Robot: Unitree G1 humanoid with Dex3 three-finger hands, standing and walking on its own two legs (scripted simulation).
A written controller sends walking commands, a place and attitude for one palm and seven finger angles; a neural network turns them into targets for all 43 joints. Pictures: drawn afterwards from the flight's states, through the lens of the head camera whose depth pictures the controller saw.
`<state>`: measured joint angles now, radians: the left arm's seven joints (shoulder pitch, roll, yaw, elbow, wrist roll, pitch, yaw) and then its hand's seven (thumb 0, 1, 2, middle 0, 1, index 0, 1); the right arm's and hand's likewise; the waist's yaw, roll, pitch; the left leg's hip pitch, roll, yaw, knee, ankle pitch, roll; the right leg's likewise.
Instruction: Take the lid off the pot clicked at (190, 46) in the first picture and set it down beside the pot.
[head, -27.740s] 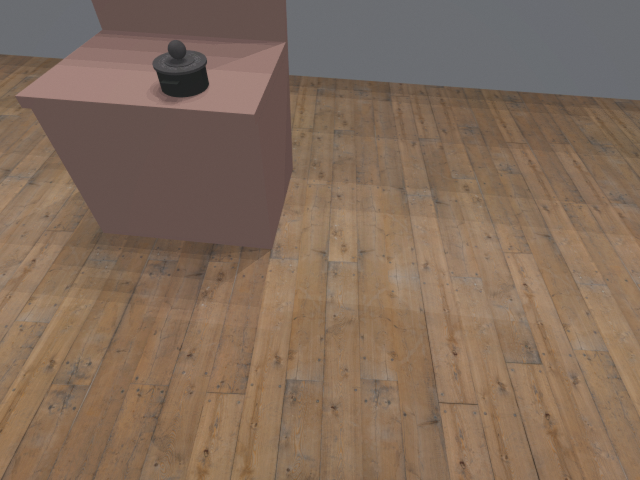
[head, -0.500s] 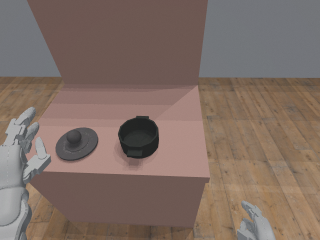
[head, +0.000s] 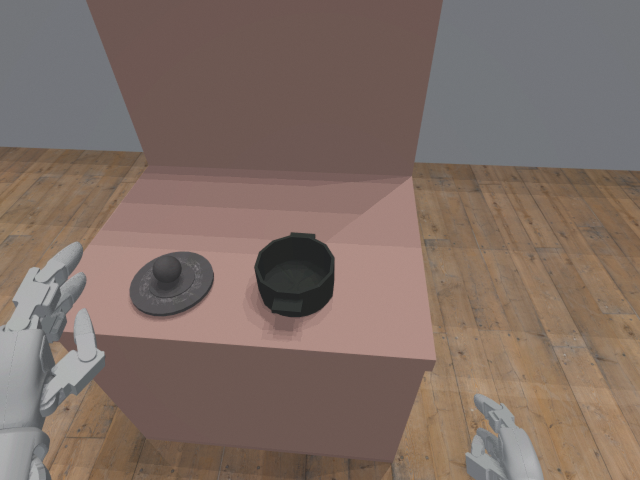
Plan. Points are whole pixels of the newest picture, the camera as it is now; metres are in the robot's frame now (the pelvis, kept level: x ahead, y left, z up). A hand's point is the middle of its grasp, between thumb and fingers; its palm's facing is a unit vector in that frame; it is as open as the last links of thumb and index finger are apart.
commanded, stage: step back with the hand held close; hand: left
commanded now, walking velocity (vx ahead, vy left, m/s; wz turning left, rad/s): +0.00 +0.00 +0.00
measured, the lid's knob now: (167, 269) +0.48 +0.37 -0.08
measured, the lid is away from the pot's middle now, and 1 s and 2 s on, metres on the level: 0.25 0.25 0.25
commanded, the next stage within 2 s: stop stepping back and stand still in 1.74 s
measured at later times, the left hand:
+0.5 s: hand (72, 362) +0.18 +0.27 +0.14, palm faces +0.18 -0.85 -0.50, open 7.4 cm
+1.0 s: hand (23, 421) +0.12 +0.27 +0.15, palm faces +0.32 -0.84 -0.44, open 7.4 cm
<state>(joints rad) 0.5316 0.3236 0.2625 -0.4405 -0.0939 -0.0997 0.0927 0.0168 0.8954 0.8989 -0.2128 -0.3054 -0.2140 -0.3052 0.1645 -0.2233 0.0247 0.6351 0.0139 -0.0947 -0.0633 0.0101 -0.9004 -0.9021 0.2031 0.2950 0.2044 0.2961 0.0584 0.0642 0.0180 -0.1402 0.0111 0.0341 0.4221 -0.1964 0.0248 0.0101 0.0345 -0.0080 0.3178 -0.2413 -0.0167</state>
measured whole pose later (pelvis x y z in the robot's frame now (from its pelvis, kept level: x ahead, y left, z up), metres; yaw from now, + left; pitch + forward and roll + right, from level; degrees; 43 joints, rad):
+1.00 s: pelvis -0.08 +0.04 -0.03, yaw -1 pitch -1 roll -4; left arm 0.62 0.40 0.39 -0.65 -0.05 -0.24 0.13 0.02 0.89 0.90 -0.22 -0.31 -0.22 -0.31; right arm 0.25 -0.21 0.01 0.55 0.01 -0.15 -0.05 0.01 -0.90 -0.90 0.20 0.30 0.21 0.30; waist -0.01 0.02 0.05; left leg -0.48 0.04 0.08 0.68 -0.21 0.07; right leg -0.35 -0.02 -0.08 0.61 -0.25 0.03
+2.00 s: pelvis -0.25 +0.04 -0.02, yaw -4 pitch +0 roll -3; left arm 0.66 0.43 0.45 -0.79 -0.08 -0.21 0.13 0.02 0.90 0.90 -0.21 -0.31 -0.21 -0.30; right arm 0.19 -0.13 -0.03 0.55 0.01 -0.12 0.04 0.01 -0.90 -0.90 0.20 0.30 0.21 0.30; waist -0.08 -0.09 0.06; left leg -0.43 0.05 0.03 0.70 -0.28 0.03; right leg -0.50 0.06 0.03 1.11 -0.40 0.02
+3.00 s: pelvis -0.34 +0.06 -0.01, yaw -1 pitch +2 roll -1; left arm 0.19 0.10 -0.02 0.81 0.03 0.06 -0.03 0.02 0.91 0.90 -0.15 -0.28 -0.21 -0.30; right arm 0.47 -0.20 -0.03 0.90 -0.03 -0.02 -0.03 0.00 -0.90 -0.90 0.20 0.29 0.21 0.30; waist -0.11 -0.07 0.05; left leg -0.24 -0.03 0.01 0.51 -0.31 0.06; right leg -0.47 -0.03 0.01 0.77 -0.34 0.03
